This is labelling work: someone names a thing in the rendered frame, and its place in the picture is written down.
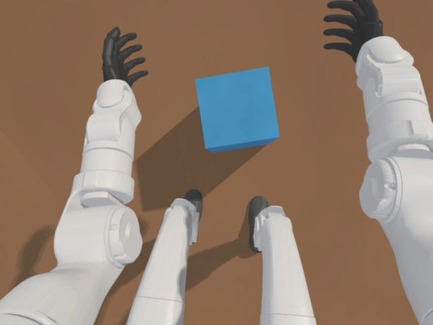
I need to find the robot left forearm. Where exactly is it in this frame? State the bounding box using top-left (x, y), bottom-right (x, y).
top-left (54, 79), bottom-right (141, 256)

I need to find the robot right forearm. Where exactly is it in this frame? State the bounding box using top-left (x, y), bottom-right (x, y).
top-left (355, 36), bottom-right (433, 162)

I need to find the robot right foot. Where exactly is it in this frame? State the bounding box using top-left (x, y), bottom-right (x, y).
top-left (248, 196), bottom-right (269, 253)

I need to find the robot right upper arm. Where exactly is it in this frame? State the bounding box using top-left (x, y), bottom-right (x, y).
top-left (359, 156), bottom-right (433, 325)

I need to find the robot right hand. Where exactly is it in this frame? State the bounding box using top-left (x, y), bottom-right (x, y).
top-left (323, 0), bottom-right (384, 63)

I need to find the robot left upper arm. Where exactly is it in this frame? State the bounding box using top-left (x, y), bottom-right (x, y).
top-left (0, 204), bottom-right (143, 325)

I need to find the robot left hand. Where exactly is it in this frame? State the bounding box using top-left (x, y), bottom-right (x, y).
top-left (102, 27), bottom-right (148, 88)

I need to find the robot left foot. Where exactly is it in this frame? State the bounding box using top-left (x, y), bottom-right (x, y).
top-left (184, 190), bottom-right (203, 244)

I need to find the robot foot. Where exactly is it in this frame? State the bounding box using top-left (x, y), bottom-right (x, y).
top-left (184, 190), bottom-right (203, 244)
top-left (248, 196), bottom-right (269, 253)

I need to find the carton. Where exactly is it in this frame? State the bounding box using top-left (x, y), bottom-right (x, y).
top-left (195, 67), bottom-right (279, 153)

